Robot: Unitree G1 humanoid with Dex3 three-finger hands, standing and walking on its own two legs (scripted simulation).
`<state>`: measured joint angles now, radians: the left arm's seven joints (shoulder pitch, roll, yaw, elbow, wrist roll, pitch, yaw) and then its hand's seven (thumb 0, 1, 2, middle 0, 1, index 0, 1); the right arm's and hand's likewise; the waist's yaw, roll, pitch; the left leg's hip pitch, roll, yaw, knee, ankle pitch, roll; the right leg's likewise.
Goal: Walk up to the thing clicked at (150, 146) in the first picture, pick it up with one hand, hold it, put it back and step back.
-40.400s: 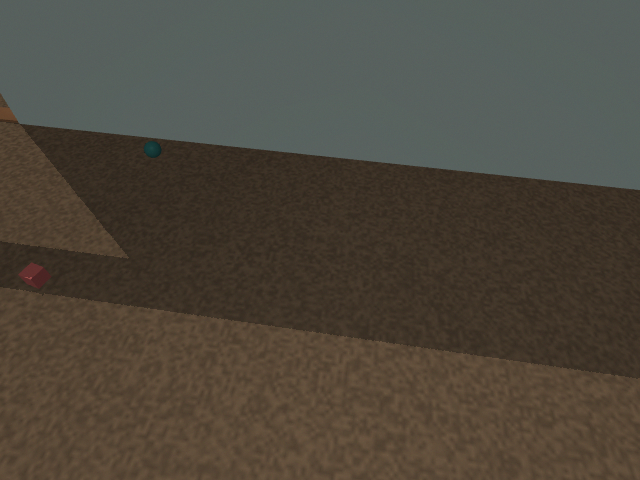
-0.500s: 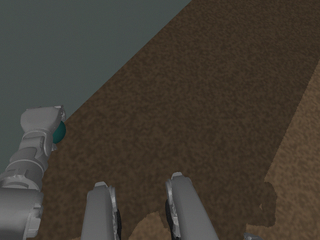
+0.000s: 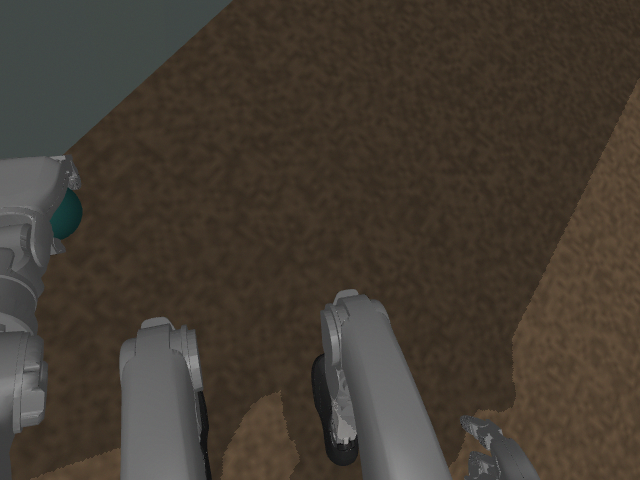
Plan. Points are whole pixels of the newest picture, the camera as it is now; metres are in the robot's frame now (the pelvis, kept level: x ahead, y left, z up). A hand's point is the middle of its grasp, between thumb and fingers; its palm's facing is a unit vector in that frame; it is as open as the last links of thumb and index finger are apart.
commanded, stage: crouch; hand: left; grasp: from above
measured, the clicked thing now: (46, 211) +0.47 +0.28 -0.19
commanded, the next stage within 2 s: lower in 0.72 s
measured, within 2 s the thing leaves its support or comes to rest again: neither
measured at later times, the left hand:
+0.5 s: hand (63, 218) +0.47 +0.27 -0.24, palm faces -0.46 -0.05 -0.88, open 10.2 cm
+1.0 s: hand (71, 218) +0.48 +0.28 -0.28, palm faces -0.49 -0.06 -0.87, open 10.2 cm
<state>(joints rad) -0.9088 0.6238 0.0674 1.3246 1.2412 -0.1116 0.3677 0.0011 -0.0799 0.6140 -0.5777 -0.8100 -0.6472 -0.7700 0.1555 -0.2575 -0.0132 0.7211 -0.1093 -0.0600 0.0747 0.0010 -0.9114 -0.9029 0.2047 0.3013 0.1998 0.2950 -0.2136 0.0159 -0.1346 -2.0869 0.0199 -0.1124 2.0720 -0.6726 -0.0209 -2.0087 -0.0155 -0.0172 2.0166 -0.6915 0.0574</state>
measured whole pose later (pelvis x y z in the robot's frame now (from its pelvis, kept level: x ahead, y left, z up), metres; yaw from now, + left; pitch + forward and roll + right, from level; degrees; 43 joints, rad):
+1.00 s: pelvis -0.01 +0.00 -0.10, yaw -4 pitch +35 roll -10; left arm -1.06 0.83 0.11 1.51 1.29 -0.19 0.35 0.00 -0.08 0.64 -0.57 -0.82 -0.64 -0.78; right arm 0.17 -0.28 0.11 0.70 -0.15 -0.03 0.14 0.00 -0.92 -0.90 0.20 0.30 0.20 0.30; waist -0.29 -0.02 0.00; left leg -2.33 0.01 -0.18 2.39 -0.68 -0.02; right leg -2.23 0.02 -0.04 2.29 -0.68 0.07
